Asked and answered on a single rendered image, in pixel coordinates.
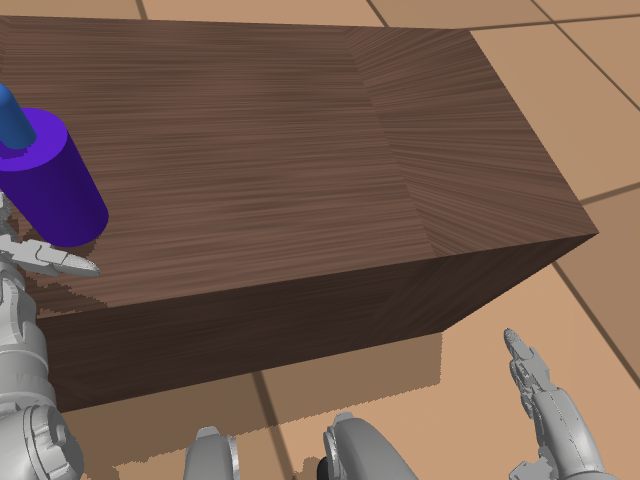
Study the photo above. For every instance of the bottle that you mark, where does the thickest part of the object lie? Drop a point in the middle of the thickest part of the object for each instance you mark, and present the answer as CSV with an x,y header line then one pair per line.
x,y
44,176

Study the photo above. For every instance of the left robot arm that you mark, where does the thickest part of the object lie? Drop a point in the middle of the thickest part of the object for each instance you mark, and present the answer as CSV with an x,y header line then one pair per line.
x,y
35,441

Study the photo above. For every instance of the right robot hand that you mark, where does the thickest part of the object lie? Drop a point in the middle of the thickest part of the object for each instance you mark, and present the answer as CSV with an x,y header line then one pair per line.
x,y
566,444

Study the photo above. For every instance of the left robot hand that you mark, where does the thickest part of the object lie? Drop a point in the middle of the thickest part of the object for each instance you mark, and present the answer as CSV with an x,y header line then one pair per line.
x,y
37,256

